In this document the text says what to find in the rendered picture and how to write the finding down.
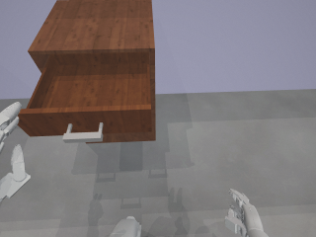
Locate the right robot hand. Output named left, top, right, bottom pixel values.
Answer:
left=225, top=189, right=264, bottom=237

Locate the cabinet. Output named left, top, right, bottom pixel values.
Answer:
left=28, top=0, right=156, bottom=144

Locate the drawer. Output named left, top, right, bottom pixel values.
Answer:
left=18, top=51, right=152, bottom=137

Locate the left robot hand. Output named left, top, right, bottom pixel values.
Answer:
left=0, top=102, right=31, bottom=202

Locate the handle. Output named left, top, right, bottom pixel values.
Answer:
left=62, top=122, right=104, bottom=143

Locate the robot left thigh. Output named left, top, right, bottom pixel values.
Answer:
left=108, top=218, right=142, bottom=237

